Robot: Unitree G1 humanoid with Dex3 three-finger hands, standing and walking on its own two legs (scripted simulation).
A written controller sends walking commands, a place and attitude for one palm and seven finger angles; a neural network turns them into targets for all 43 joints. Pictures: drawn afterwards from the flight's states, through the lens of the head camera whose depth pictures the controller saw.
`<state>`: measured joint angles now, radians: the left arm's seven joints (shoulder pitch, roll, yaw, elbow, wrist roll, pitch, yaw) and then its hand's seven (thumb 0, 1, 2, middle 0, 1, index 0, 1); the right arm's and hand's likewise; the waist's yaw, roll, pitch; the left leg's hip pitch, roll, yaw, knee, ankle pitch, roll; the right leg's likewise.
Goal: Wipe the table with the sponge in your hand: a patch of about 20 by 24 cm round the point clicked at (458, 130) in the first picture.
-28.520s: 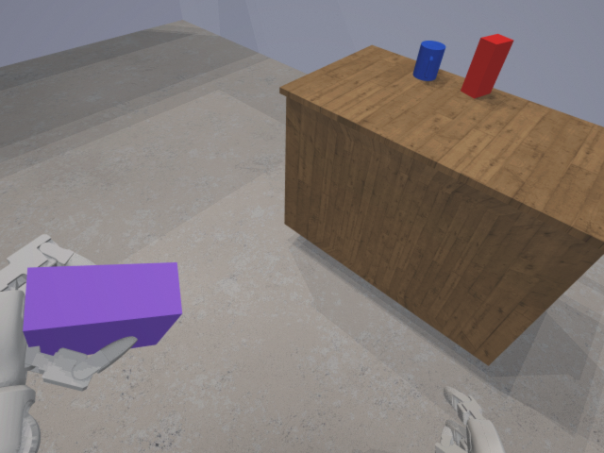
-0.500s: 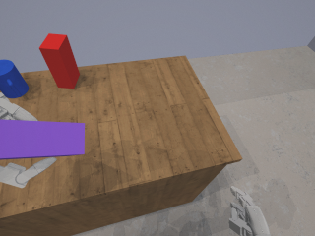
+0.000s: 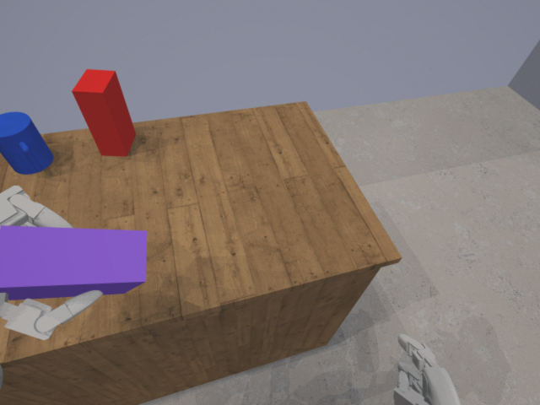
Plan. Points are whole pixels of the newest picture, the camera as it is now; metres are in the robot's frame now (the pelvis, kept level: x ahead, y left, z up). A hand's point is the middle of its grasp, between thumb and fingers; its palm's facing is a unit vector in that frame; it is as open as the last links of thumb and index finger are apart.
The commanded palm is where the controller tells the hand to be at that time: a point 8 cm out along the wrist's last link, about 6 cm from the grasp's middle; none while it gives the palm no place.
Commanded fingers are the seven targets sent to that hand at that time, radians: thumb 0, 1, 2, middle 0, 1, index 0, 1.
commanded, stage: come to a stop and stand still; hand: left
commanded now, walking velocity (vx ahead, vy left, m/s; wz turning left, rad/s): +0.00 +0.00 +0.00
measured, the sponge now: (95, 266) +0.23 +0.22 +0.14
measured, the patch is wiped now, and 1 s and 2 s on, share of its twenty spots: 0.00 0.00 0.00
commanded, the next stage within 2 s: look again from close up in 0.16 s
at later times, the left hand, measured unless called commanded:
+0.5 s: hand (41, 270) +0.21 +0.26 +0.16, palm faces +0.34 -0.88 -0.34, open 9.6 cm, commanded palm +0.16 +0.29 +0.18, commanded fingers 0.00 0.10 1.30 -1.20 -1.60 -1.20 -1.60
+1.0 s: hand (57, 225) +0.25 +0.26 +0.17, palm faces +0.39 -0.85 -0.36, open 9.6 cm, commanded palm +0.18 +0.28 +0.18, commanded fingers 0.00 0.10 1.30 -1.20 -1.60 -1.20 -1.60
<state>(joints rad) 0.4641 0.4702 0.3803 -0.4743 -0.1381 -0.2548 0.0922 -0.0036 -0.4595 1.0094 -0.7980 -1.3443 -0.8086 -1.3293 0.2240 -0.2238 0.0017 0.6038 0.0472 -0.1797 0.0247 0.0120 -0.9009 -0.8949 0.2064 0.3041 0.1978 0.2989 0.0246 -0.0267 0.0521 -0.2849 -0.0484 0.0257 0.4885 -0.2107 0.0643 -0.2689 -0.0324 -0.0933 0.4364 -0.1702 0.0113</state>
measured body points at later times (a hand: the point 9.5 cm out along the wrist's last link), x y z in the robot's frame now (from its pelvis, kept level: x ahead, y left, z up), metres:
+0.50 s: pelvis +0.00 +0.01 +0.00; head +0.01 +0.04 +0.45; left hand +0.19 +0.31 +0.18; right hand +0.18 -0.21 -0.06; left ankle +0.03 +0.07 -0.74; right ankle +0.04 -0.13 -0.74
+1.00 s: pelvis +0.00 +0.01 +0.00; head +0.03 +0.02 +0.45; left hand +0.23 +0.30 +0.19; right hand +0.17 -0.21 -0.08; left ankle +0.03 +0.07 -0.74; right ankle +0.04 -0.13 -0.74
